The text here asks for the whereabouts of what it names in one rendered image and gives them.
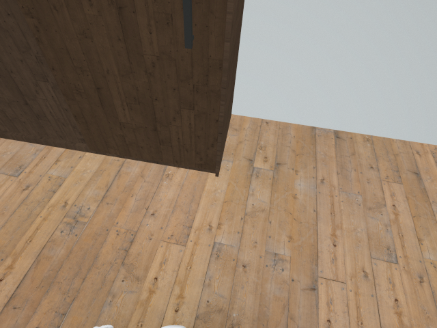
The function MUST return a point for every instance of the wardrobe door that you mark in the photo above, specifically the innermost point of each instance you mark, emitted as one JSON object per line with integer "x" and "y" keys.
{"x": 31, "y": 101}
{"x": 131, "y": 85}

